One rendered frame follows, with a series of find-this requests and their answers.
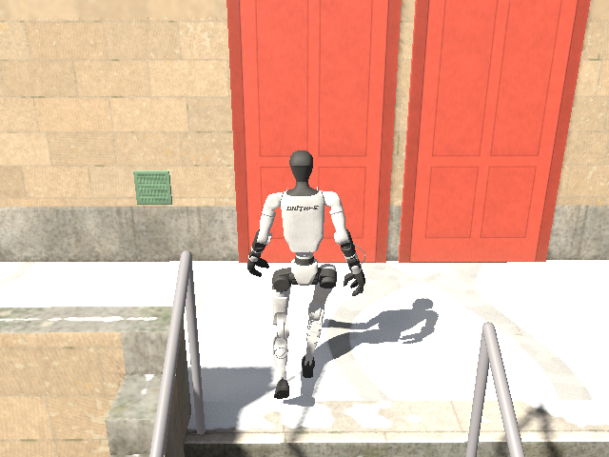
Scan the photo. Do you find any robot left hand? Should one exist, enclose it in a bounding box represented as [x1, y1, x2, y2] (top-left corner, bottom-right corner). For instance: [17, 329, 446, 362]
[247, 258, 269, 277]

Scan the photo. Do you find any left robot thigh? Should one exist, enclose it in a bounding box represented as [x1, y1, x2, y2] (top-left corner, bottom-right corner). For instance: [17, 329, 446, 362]
[272, 268, 292, 338]

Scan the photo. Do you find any robot left forearm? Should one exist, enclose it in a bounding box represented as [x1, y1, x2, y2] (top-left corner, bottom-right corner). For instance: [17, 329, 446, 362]
[248, 230, 266, 262]

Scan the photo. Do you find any robot left shin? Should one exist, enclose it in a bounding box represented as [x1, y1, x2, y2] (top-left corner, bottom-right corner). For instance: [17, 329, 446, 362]
[273, 325, 288, 382]

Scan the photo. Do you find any robot right forearm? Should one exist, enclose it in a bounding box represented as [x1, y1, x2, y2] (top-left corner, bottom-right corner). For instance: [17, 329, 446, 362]
[341, 229, 362, 274]

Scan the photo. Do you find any robot right upper arm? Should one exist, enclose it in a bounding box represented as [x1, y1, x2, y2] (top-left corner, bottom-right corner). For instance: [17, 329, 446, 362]
[323, 191, 349, 245]

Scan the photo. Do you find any robot right hand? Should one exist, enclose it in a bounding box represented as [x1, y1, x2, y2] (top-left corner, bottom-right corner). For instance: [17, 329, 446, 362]
[344, 270, 365, 296]

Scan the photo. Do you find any robot left upper arm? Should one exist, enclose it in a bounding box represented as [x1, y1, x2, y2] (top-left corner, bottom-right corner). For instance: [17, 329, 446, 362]
[256, 192, 283, 245]

